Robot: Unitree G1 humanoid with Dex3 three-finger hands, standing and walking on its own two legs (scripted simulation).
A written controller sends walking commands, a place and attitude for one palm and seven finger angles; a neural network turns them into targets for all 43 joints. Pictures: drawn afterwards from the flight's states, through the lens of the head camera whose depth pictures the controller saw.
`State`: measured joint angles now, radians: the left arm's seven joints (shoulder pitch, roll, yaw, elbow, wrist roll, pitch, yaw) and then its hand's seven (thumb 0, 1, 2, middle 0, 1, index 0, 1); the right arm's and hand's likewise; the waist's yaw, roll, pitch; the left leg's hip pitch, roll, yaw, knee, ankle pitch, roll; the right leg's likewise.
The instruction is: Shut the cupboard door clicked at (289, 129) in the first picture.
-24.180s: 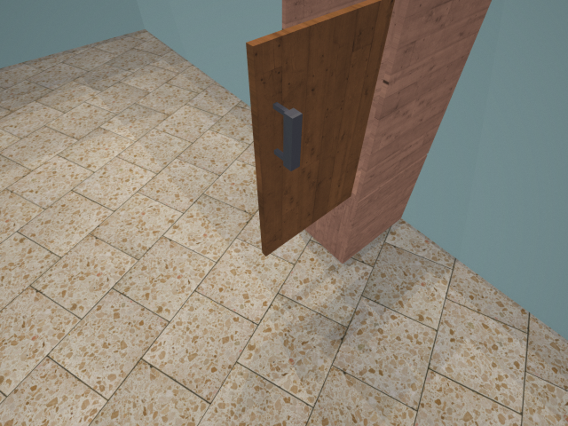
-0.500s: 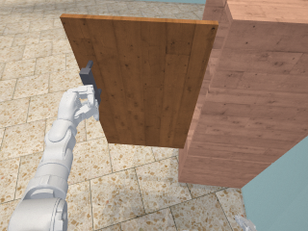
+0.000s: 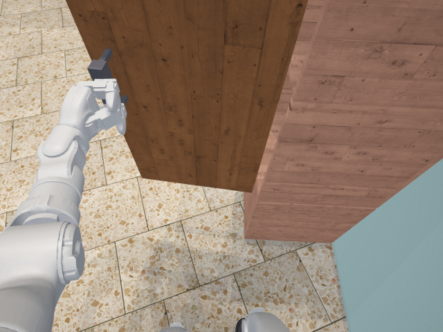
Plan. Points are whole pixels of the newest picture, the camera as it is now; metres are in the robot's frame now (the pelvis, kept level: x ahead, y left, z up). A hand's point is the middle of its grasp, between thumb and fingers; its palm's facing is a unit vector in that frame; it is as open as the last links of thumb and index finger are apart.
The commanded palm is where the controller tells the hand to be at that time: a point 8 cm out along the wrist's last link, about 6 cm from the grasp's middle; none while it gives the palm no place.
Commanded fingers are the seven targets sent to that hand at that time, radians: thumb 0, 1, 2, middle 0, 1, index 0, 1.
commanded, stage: push the door shut along its arc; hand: left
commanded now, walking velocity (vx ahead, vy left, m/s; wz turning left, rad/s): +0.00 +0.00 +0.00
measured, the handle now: (112, 85) +0.55 +0.18 +0.10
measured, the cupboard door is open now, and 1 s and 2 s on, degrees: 85 68 57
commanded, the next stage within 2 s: pull the fist back off the door in 1.26 s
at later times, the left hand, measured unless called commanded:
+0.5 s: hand (145, 88) +0.54 +0.12 +0.11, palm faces -0.34 -0.94 -0.01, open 3.1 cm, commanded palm +0.56 +0.15 +0.11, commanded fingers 0.00 0.90 0.90 -1.30 -1.50 -1.30 -1.50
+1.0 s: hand (169, 71) +0.58 +0.07 +0.11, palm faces -0.42 -0.91 -0.01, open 2.9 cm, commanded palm +0.61 +0.11 +0.11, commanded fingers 0.00 0.90 0.90 -1.30 -1.50 -1.30 -1.50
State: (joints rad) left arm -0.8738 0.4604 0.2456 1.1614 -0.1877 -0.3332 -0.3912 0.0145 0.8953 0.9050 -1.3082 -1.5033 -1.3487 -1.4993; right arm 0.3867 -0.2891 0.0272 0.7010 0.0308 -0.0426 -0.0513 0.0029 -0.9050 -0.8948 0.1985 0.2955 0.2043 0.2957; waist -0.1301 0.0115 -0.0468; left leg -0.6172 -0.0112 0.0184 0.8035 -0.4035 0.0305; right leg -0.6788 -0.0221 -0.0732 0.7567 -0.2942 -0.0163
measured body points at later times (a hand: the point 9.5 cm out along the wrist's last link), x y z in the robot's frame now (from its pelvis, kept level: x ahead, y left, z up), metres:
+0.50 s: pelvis +0.00 +0.01 -0.02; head +0.14 +0.02 +0.41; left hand +0.55 +0.17 +0.11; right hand -0.02 -0.27 -0.12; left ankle -0.01 +0.10 -0.70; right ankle +0.04 -0.11 -0.70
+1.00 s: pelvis +0.02 +0.00 -0.02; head +0.18 +0.00 +0.40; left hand +0.60 +0.12 +0.11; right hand -0.04 -0.26 -0.12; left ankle -0.01 +0.10 -0.70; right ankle +0.04 -0.11 -0.70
